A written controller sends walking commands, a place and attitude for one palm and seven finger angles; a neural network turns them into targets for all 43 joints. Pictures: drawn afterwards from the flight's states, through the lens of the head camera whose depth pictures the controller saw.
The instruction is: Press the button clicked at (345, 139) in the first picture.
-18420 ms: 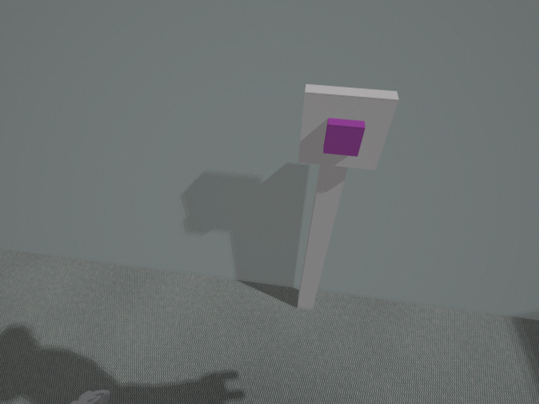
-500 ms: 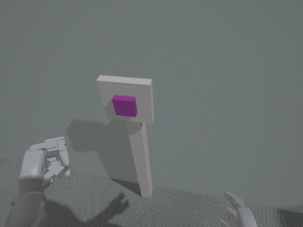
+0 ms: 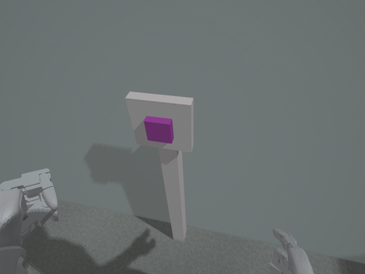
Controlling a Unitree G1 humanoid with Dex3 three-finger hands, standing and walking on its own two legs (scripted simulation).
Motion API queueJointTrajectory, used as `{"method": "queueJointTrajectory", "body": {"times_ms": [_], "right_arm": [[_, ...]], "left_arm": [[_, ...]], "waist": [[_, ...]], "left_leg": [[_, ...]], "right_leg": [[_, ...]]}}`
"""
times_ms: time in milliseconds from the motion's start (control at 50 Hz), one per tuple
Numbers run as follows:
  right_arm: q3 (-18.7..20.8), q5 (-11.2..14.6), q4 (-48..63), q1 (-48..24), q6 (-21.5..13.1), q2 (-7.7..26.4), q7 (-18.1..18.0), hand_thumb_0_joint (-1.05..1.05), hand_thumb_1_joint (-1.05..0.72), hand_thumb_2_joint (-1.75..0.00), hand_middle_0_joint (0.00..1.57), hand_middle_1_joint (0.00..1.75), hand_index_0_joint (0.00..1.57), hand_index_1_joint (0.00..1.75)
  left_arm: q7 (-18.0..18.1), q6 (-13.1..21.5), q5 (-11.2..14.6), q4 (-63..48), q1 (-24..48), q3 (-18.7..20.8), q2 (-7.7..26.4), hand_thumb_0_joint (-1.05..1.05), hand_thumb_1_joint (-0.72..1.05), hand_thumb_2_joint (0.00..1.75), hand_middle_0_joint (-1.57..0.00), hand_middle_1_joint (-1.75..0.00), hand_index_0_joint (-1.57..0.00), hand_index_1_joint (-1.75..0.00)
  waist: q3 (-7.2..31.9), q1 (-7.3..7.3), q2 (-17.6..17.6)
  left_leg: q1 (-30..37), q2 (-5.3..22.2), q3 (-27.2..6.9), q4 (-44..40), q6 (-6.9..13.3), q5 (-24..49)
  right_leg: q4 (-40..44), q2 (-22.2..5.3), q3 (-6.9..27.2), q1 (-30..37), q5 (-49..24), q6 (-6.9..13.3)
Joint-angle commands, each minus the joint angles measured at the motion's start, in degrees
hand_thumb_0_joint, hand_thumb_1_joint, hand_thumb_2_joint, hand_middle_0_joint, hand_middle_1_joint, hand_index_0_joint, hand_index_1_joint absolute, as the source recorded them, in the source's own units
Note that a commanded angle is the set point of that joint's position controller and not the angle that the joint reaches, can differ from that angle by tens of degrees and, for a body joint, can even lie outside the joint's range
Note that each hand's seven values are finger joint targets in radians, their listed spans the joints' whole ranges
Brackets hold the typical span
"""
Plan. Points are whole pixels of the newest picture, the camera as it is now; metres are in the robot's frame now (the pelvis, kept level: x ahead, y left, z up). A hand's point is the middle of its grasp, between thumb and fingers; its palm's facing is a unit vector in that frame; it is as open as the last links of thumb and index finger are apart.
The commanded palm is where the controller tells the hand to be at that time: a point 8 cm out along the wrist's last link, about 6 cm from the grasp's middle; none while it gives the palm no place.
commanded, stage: draw the hand back to the body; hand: left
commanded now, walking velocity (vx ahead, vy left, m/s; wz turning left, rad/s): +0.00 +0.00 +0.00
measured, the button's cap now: (159, 129) +0.44 +0.12 +0.09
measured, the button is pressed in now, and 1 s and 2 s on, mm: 0 0 0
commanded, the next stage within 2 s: step back with the hand held close in 0.10 s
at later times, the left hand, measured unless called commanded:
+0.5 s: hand (62, 207) +0.18 +0.23 +0.14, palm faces +0.27 -0.84 -0.46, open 3.1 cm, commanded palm +0.12 +0.28 +0.17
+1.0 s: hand (30, 247) +0.11 +0.24 +0.15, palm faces +0.35 -0.84 -0.41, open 3.1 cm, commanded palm +0.04 +0.29 +0.17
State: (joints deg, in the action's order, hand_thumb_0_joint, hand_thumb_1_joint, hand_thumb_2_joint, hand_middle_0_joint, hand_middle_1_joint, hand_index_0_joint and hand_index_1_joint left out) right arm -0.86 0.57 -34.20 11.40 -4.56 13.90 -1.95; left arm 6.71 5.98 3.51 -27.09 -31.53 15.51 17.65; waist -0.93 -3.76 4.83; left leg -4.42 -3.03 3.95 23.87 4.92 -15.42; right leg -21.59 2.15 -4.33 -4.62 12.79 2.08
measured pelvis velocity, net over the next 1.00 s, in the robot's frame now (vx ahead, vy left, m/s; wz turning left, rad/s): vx -0.09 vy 0.01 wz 0.00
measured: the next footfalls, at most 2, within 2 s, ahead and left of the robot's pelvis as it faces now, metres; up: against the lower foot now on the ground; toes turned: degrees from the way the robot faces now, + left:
right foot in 1.56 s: -0.23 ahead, -0.04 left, +0.00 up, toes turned -6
left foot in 1.76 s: -0.20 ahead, +0.16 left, +0.00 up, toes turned -3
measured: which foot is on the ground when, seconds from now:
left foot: down 0.00-1.00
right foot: down 0.00-1.00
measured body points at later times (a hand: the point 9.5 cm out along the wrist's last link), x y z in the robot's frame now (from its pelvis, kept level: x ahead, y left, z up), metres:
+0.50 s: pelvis -0.02 +0.00 +0.00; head +0.00 -0.01 +0.45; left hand +0.16 +0.27 +0.17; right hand +0.14 -0.25 -0.09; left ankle -0.02 +0.05 -0.74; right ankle -0.01 -0.10 -0.74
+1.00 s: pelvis -0.09 +0.01 -0.02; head -0.07 +0.03 +0.43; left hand +0.09 +0.28 +0.17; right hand +0.08 -0.23 -0.09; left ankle -0.02 +0.06 -0.74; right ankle -0.01 -0.10 -0.74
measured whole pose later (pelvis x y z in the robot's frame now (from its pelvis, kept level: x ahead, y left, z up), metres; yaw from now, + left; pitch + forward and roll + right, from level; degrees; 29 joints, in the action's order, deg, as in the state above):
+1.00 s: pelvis -0.09 +0.01 -0.02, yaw +0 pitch +0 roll -2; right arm 0.2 0.0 -31.1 12.6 -1.5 12.8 -2.5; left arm 8.4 12.3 0.9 -36.5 -34.0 19.7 20.9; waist -2.3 0.5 -1.0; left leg -24.1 -3.2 3.6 39.2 3.2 -19.7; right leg -32.9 1.9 -3.3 -22.6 10.3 1.6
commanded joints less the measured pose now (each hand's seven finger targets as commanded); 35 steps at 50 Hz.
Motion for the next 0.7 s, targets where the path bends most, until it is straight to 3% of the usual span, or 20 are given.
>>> {"method": "queueJointTrajectory", "body": {"times_ms": [0, 60, 140, 180, 200, 220, 240, 260, 300, 360, 400, 440, 460, 480, 560, 600, 680], "right_arm": [[2.1, 0.0, 9.2, -6.5, -3.3, 5.6, -1.0, 0.0, -0.9, -0.9, 0.2, 0.3, 0.2, 0.3], [1.8, 0.0, 9.2, -6.8, -3.6, 5.6, -0.9, 0.0, -0.9, -0.9, 0.2, 0.3, 0.2, 0.3], [1.7, 0.0, 8.8, -7.0, -3.6, 5.2, -0.8, 0.0, -0.9, -0.9, 0.2, 0.3, 0.2, 0.3], [1.8, 0.0, 8.7, -7.0, -3.7, 5.3, -0.8, 0.0, -0.9, -0.9, 0.2, 0.3, 0.2, 0.3], [1.7, 0.0, 7.9, -6.7, -3.4, 5.4, -0.8, 0.0, -0.9, -0.9, 0.2, 0.3, 0.2, 0.3], [2.3, 0.6, 10.8, -6.1, -2.2, 6.8, -0.9, 0.0, -0.9, -0.9, 0.2, 0.3, 0.2, 0.3], [2.3, 0.2, 9.4, -5.7, -1.5, 5.8, -1.2, 0.0, -0.9, -0.9, 0.2, 0.3, 0.2, 0.3], [2.4, 0.2, 9.9, -6.1, -1.1, 5.9, -1.1, 0.0, -0.9, -0.9, 0.2, 0.3, 0.2, 0.3], [2.6, -0.1, 9.8, -6.0, -0.2, 6.4, -0.6, 0.0, -0.9, -0.9, 0.2, 0.3, 0.2, 0.3], [3.3, -0.2, 10.6, -6.2, 0.6, 6.9, -0.6, 0.0, -0.9, -0.9, 0.2, 0.3, 0.2, 0.3], [3.7, 0.1, 11.4, -5.9, 1.2, 6.7, -0.5, 0.0, -0.9, -0.9, 0.2, 0.3, 0.2, 0.3], [4.0, 0.3, 12.3, -5.7, 1.6, 6.7, -0.7, 0.0, -0.9, -0.9, 0.2, 0.3, 0.2, 0.3], [4.1, 0.3, 12.5, -6.3, 1.7, 6.9, -0.9, 0.0, -0.9, -0.9, 0.2, 0.3, 0.2, 0.3], [4.2, 0.3, 12.8, -5.9, 1.9, 6.4, -1.0, 0.0, -0.9, -0.9, 0.2, 0.3, 0.2, 0.3], [4.6, 0.3, 13.2, -5.9, 2.0, 6.7, -1.5, 0.0, -0.9, -0.9, 0.2, 0.3, 0.2, 0.3], [4.7, 0.2, 13.1, -5.3, 1.9, 6.6, -1.7, 0.0, -0.9, -0.9, 0.2, 0.3, 0.2, 0.3], [4.8, -0.3, 12.7, -4.6, 1.0, 7.0, -1.9, 0.0, -0.9, -0.9, 0.2, 0.3, 0.2, 0.3]], "left_arm": [[1.3, 3.8, 0.2, -13.7, 4.1, 6.6, 10.3, 0.0, 0.9, 0.9, -1.3, -1.5, -1.3, -1.5], [1.5, 3.7, 0.2, -14.3, 3.9, 7.4, 11.1, 0.0, 0.9, 0.9, -1.3, -1.5, -1.3, -1.5], [1.5, 3.6, 0.3, -13.4, 3.8, 6.7, 9.7, 0.0, 0.9, 0.9, -1.3, -1.5, -1.3, -1.5], [1.4, 3.5, 0.3, -13.0, 3.6, 6.4, 9.5, 0.0, 0.9, 0.9, -1.3, -1.5, -1.3, -1.5], [1.4, 3.2, 0.1, -9.5, 4.6, 5.2, 8.3, 0.0, 0.9, 0.9, -1.3, -1.5, -1.3, -1.5], [1.3, 5.6, 0.5, -15.7, 12.1, 14.3, 16.9, 0.0, 0.9, 0.9, -1.3, -1.5, -1.3, -1.5], [0.7, 5.9, 0.6, -10.1, 6.4, 11.2, 12.5, 0.0, 0.9, 0.9, -1.3, -1.5, -1.3, -1.5], [0.6, 6.2, 0.4, -10.9, 5.7, 11.3, 13.0, 0.0, 0.9, 0.9, -1.3, -1.5, -1.3, -1.5], [0.0, 6.5, 0.0, -9.8, 2.2, 8.1, 9.6, 0.0, 0.9, 0.9, -1.3, -1.5, -1.3, -1.5], [0.2, 7.1, -0.1, -12.2, -1.7, 9.1, 10.6, 0.0, 0.9, 0.9, -1.3, -1.5, -1.3, -1.5], [0.5, 7.4, -0.2, -14.5, -3.4, 10.1, 11.5, 0.0, 0.9, 0.9, -1.3, -1.5, -1.3, -1.5], [0.9, 7.6, -0.2, -17.0, -4.4, 11.6, 13.1, 0.0, 0.9, 0.9, -1.3, -1.5, -1.3, -1.5], [1.1, 7.8, -0.2, -18.4, -4.6, 13.2, 14.8, 0.0, 0.9, 0.9, -1.3, -1.5, -1.3, -1.5], [1.4, 7.7, -0.1, -18.5, -5.8, 13.4, 14.5, 0.0, 0.9, 0.9, -1.3, -1.5, -1.3, -1.5], [1.6, 7.9, -0.1, -18.9, -7.2, 14.1, 14.5, 0.0, 0.9, 0.9, -1.3, -1.5, -1.3, -1.5], [1.6, 7.9, -0.2, -17.9, -7.5, 13.4, 13.4, 0.0, 0.9, 0.9, -1.3, -1.5, -1.3, -1.5], [1.4, 7.8, -1.0, -16.6, -5.8, 12.3, 12.2, 0.0, 0.9, 0.9, -1.3, -1.5, -1.3, -1.5]], "waist": [[4.6, 0.36, -1.9], [4.6, 0.07, -0.9], [2.1, 0.32, 0.3], [1.7, 0.34, 0.2], [-0.4, 0.92, -1.1], [-3.6, 2.62, -1.6], [-3.0, 2.99, -4.9], [-3.0, 2.82, -5.0], [-0.2, 3.26, -4.8], [5.5, 2.92, -2.3], [8.9, 3.05, -3.2], [10.6, 3.03, -3.7], [11.7, 2.88, -2.3], [12.2, 2.96, -3.2], [10.7, 2.98, -0.2], [9.1, 3.13, -0.9], [5.6, 3.29, -0.9]], "left_leg": [[-0.7, 5.4, -7.9, -3.8, -4.9, 16.2], [-1.0, 5.4, -8.0, -3.9, -5.4, 16.4], [-2.2, 5.2, -7.9, -4.3, -5.5, 15.0], [-2.2, 5.3, -7.9, -4.5, -5.4, 14.5], [-2.8, 5.4, -8.0, -4.9, -5.4, 13.0], [-7.5, 6.8, -8.6, -4.7, -2.8, 5.7], [-6.8, 6.1, -9.0, -3.7, -2.2, 3.7], [-6.3, 6.1, -8.8, -3.4, -2.0, 4.0], [-6.0, 6.5, -8.8, -3.3, -2.3, 5.9], [-6.8, 7.4, -8.7, -3.1, -2.3, 11.6], [-8.2, 8.0, -8.9, -2.4, -2.3, 14.5], [-9.6, 8.3, -9.4, -1.4, -2.4, 16.6], [-10.1, 8.5, -9.4, -1.0, -2.6, 17.5], [-11.1, 8.7, -9.7, -0.5, -2.7, 18.6], [-13.0, 10.1, -10.9, -1.3, -2.6, 19.2], [-15.6, 11.5, -11.9, -2.8, -2.2, 18.3], [-22.5, 14.3, -13.5, -6.1, -0.3, 9.8]], "right_leg": [[2.4, -1.9, 5.4, 0.4, -9.1, 0.3], [2.4, -1.8, 5.6, 1.0, -9.3, 0.5], [2.9, -1.8, 5.7, 0.2, -8.2, 0.6], [3.1, -1.7, 5.7, 0.1, -7.7, 0.6], [3.2, -1.7, 5.3, -1.3, -6.5, 0.6], [5.3, -4.5, 12.6, -5.7, -6.6, 0.3], [6.7, -5.9, 12.9, -7.0, -4.8, 0.5], [7.5, -6.4, 13.3, -7.7, -4.8, 0.5], [5.9, -6.6, 12.6, -6.8, -6.0, 0.3], [1.7, -6.5, 11.1, -3.1, -12.7, -0.1], [-1.2, -6.3, 10.6, -0.6, -16.2, -0.4], [-3.1, -6.3, 10.6, 0.3, -18.4, -0.4], [-4.1, -6.4, 10.6, 0.6, -19.6, -0.3], [-5.2, -6.4, 10.3, 1.3, -20.4, -0.3], [-7.9, -5.0, 9.7, -1.4, -16.9, -0.7], [-10.1, -4.1, 9.0, -1.5, -13.5, -1.1], [-14.7, -3.0, 8.7, -1.5, -5.4, -1.6]]}}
